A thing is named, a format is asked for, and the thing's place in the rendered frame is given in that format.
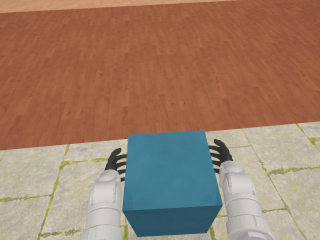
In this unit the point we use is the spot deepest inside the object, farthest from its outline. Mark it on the robot right forearm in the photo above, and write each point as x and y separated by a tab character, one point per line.
245	217

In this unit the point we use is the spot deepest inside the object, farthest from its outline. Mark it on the carton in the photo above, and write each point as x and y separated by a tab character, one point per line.
170	185

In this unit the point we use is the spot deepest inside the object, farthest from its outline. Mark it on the robot left hand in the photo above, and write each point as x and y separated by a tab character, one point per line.
112	162

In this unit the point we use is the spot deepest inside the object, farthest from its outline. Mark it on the robot left forearm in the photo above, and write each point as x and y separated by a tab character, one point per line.
104	208

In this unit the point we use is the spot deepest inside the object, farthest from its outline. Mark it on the robot right hand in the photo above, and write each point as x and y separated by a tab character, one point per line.
223	156

